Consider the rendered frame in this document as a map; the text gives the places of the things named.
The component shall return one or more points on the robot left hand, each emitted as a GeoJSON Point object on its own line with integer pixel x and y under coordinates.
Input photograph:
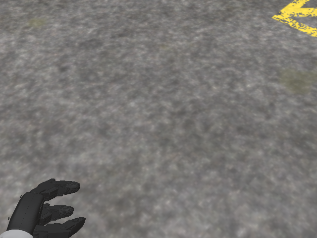
{"type": "Point", "coordinates": [33, 216]}

